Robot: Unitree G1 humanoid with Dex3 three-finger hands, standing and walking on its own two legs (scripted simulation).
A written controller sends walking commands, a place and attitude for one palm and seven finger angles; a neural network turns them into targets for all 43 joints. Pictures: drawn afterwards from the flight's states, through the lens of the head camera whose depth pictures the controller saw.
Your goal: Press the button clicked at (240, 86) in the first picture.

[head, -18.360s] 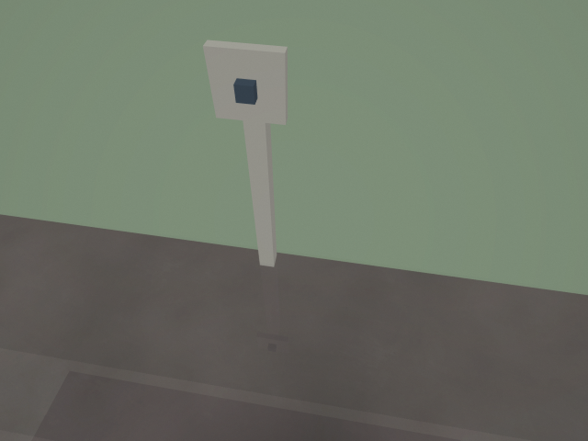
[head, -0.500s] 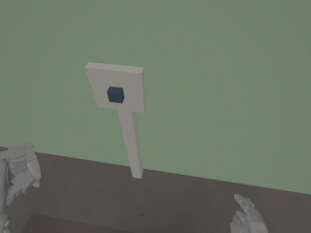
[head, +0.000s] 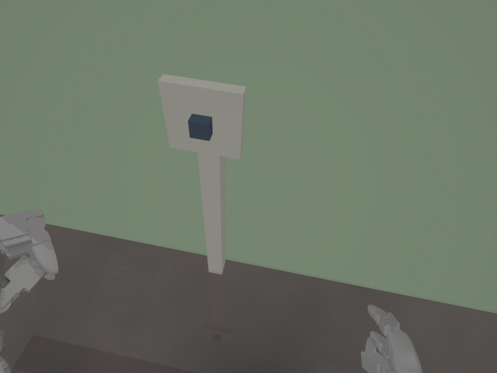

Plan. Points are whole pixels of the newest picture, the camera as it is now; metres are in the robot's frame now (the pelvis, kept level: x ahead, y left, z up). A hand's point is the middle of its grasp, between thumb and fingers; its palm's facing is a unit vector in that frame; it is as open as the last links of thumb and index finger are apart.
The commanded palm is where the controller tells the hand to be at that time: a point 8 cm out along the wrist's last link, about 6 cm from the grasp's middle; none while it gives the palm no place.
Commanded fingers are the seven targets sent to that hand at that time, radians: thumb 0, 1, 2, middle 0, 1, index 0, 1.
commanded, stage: step back with the hand held close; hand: left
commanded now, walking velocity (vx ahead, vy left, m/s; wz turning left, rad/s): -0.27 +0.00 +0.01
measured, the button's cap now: (201, 126) +0.59 +0.15 +0.06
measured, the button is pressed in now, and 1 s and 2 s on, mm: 0 0 0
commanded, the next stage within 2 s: stop stepping back and stand still in 0.58 s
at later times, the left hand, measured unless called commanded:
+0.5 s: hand (12, 350) +0.11 +0.22 +0.18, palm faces +0.35 -0.78 -0.52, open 3.1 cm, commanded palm +0.04 +0.27 +0.19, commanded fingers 0.00 0.90 0.90 -1.30 -1.50 -1.30 -1.50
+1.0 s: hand out of the picture -0.01 +0.23 +0.20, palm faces +0.45 -0.79 -0.41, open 3.1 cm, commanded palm -0.06 +0.27 +0.19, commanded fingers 0.00 0.90 0.90 -1.30 -1.50 -1.30 -1.50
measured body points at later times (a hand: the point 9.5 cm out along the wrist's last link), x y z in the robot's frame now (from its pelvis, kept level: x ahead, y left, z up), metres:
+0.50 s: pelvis -0.08 -0.01 +0.00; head -0.06 +0.01 +0.45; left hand +0.08 +0.26 +0.21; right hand +0.12 -0.24 -0.06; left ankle +0.04 +0.08 -0.71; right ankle +0.01 -0.13 -0.72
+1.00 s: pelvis -0.18 -0.02 +0.01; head -0.20 +0.00 +0.46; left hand -0.04 +0.27 +0.22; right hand -0.02 -0.23 -0.07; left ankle -0.15 +0.10 -0.70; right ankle -0.14 -0.12 -0.72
